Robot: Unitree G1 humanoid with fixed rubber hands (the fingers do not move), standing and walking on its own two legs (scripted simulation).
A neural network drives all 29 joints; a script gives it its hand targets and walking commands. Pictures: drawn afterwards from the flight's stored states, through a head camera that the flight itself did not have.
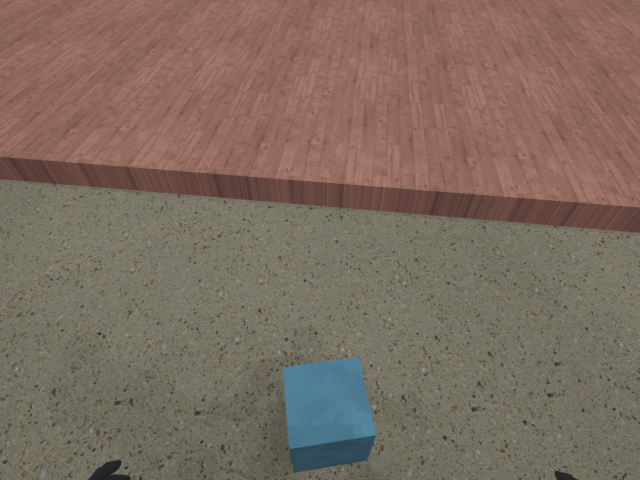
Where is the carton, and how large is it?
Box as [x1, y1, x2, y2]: [283, 357, 375, 471]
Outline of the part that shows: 358,357 283,367 288,442 294,471 366,460 375,437 375,431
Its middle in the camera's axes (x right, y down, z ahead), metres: +0.01 +0.50 +1.08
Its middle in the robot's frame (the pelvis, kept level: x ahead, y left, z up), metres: +0.41 +0.01 -0.66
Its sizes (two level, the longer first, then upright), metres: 0.210 0.200 0.250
